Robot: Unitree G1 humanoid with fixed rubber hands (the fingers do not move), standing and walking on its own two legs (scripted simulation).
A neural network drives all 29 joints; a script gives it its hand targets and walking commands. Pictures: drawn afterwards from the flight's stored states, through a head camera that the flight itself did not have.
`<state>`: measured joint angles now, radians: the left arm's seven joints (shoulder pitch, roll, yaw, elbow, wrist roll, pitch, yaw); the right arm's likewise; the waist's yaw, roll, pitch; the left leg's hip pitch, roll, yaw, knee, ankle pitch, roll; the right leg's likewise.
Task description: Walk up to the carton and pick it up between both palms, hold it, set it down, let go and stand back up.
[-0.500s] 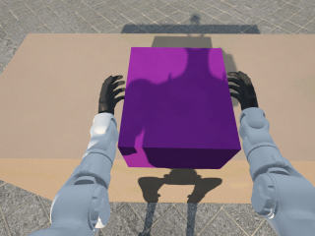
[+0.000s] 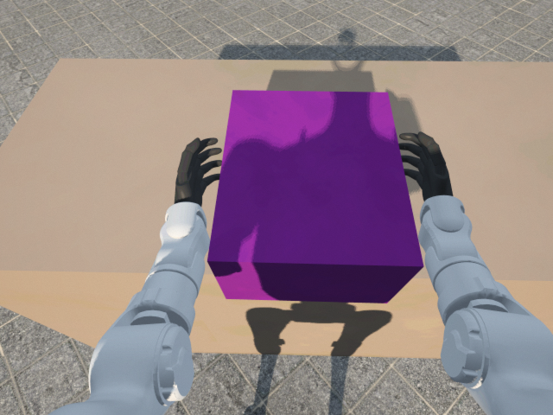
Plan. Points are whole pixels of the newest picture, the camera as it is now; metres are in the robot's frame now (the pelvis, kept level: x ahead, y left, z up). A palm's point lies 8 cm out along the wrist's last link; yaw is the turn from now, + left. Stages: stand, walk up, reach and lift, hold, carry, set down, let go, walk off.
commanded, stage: reach and lift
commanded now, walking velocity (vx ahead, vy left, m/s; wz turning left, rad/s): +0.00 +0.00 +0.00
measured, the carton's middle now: (308, 194) +0.47 +0.00 +0.01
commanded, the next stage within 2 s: hold in 1.84 s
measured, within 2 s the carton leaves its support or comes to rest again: leaves its support in 0.34 s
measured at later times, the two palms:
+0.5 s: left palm (185, 199) +0.40 +0.17 +0.09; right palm (443, 203) +0.41 -0.18 +0.08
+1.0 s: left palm (170, 174) +0.39 +0.18 +0.15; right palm (461, 181) +0.40 -0.18 +0.14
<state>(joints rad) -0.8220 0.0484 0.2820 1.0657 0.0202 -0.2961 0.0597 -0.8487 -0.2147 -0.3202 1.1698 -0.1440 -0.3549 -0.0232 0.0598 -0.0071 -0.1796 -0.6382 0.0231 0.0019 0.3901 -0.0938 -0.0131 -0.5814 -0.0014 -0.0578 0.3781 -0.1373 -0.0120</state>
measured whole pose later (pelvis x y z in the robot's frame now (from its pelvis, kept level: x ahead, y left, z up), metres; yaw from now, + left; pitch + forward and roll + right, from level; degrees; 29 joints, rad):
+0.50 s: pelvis +0.00 +0.00 +0.00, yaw +0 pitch +19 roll -1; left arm -0.75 0.08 0.11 1.07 -0.08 -0.17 0.11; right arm -0.73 -0.22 -0.14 1.15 0.10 -0.24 -0.05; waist 0.06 -0.01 -0.32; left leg -0.64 0.02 0.00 0.40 -0.09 -0.01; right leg -0.58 0.00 -0.06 0.39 -0.14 -0.01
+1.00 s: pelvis -0.01 +0.00 +0.00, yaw +0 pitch +16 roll -1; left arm -0.75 0.14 0.03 0.79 -0.16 0.17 0.16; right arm -0.73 -0.24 -0.07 0.87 0.25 0.10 -0.11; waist 0.04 -0.01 -0.35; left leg -0.60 0.02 0.00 0.41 -0.09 -0.01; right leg -0.55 0.00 -0.06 0.39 -0.13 -0.01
